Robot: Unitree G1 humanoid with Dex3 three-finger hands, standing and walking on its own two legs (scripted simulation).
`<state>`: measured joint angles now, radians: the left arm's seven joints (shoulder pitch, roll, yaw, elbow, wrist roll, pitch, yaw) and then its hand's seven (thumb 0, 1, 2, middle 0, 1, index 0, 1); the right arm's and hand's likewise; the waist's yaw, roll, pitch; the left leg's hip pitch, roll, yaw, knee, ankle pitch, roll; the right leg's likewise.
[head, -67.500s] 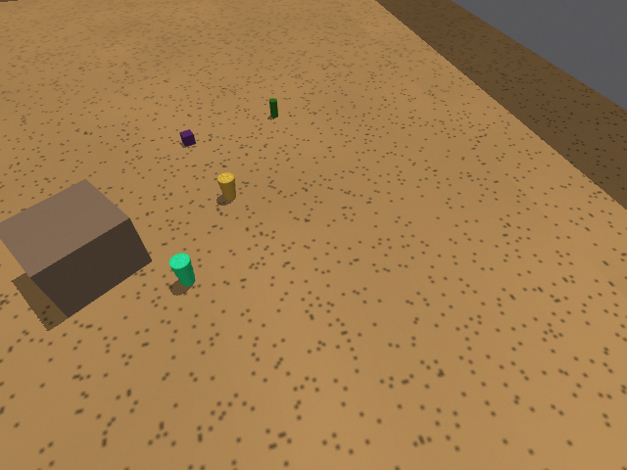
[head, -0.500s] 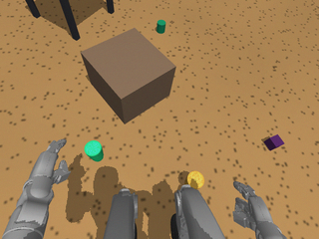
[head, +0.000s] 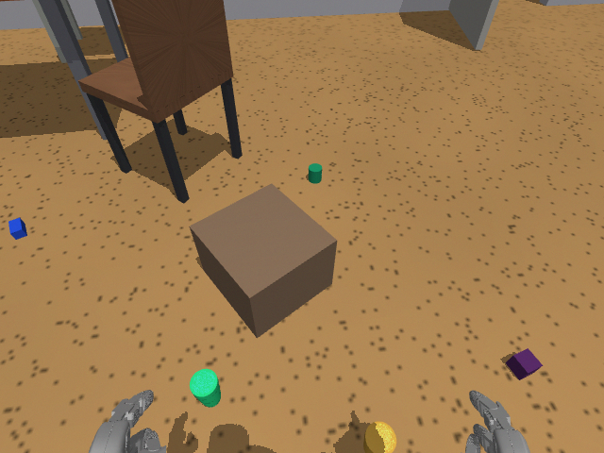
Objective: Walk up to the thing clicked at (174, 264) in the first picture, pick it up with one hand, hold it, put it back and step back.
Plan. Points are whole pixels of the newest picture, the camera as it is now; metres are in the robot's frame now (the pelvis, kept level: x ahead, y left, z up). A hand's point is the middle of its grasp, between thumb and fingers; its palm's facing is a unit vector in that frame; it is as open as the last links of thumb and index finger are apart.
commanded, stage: home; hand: left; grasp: from above
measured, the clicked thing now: (207, 390) +0.46 +0.25 -0.64
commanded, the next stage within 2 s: none
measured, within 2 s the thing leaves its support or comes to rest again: neither
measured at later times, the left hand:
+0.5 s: hand out of the picture +0.17 +0.18 -0.04, palm faces +0.05 -0.98 -0.20, open 7.4 cm
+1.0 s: hand out of the picture +0.17 +0.18 -0.04, palm faces +0.05 -0.98 -0.20, open 7.4 cm
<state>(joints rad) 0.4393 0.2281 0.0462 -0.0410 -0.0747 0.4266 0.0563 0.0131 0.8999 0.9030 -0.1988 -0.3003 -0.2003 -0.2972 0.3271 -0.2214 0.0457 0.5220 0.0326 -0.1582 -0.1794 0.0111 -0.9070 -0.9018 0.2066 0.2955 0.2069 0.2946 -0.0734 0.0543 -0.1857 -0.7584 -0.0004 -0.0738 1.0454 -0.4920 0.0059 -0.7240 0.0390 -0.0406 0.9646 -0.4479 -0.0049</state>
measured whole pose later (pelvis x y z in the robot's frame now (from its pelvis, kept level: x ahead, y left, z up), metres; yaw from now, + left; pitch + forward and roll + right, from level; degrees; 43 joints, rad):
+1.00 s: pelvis +0.01 +0.00 +0.01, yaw +0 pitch +9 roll -3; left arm 0.49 0.23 0.03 -0.11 -0.05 0.44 0.02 0.01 0.90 0.90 -0.20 -0.30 -0.20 -0.30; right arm 0.30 -0.22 0.04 0.53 0.01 -0.24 -0.18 0.01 -0.90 -0.90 0.21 0.30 0.21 0.29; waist -0.04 0.05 -0.16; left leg -0.68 -0.01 -0.07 1.00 -0.49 0.01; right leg -0.64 0.03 -0.04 0.93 -0.45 0.00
